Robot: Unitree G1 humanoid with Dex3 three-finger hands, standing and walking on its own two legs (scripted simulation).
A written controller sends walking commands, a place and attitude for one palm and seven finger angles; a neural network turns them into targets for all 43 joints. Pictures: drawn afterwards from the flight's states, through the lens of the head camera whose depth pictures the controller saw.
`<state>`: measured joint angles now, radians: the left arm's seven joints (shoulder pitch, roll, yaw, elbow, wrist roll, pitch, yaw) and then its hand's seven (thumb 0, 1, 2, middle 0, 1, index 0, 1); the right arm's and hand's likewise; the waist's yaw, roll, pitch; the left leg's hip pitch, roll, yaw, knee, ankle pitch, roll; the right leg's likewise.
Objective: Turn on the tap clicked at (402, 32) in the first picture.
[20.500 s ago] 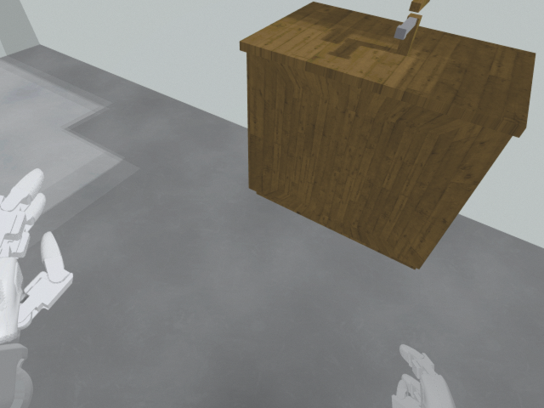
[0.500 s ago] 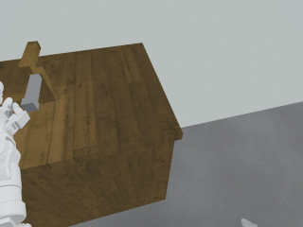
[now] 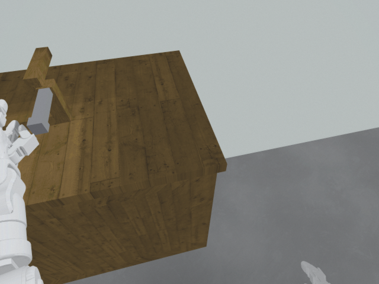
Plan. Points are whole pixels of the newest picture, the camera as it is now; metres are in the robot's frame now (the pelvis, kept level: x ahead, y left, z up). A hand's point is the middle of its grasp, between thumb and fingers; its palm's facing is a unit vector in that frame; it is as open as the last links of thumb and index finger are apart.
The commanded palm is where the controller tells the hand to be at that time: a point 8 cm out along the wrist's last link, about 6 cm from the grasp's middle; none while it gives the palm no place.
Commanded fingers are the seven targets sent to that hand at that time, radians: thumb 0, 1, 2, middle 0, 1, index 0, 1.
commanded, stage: push the lever round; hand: left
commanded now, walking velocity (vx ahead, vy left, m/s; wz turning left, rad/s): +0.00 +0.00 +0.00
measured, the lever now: (38, 125) +0.38 +0.34 +0.14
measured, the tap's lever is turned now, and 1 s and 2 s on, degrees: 2 19 45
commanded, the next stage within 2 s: none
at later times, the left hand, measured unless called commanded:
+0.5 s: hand (41, 138) +0.35 +0.32 +0.14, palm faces +0.53 -0.85 -0.07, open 7.7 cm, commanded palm +0.31 +0.35 +0.14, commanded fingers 0.00 0.90 0.90 -0.15 -0.15 -0.15 -0.15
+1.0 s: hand (61, 134) +0.36 +0.29 +0.14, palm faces +0.60 -0.80 -0.06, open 7.6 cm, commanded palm +0.32 +0.31 +0.14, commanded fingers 0.00 0.90 0.90 -0.15 -0.15 -0.15 -0.15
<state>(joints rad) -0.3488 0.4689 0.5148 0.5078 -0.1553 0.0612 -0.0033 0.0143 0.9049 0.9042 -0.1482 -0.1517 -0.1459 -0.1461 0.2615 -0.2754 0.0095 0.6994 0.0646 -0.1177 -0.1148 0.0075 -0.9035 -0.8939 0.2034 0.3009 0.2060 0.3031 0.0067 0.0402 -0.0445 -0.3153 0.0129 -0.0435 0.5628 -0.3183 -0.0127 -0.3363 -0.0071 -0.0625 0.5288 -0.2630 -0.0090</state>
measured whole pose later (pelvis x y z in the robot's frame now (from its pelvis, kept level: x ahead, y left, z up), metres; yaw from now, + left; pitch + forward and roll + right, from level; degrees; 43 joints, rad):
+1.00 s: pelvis +0.00 +0.01 +0.00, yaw +0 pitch +3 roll -1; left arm -0.35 0.27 0.37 0.33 -0.10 0.11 0.28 0.01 0.95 0.92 -0.15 -0.15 -0.15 -0.15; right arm 0.21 -0.24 0.01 0.73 0.04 -0.08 -0.10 0.01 -0.90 -0.89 0.20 0.30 0.21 0.30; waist 0.02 0.04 -0.04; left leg -0.28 0.00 -0.04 0.55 -0.31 -0.01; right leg -0.31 -0.02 -0.06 0.53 -0.26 0.00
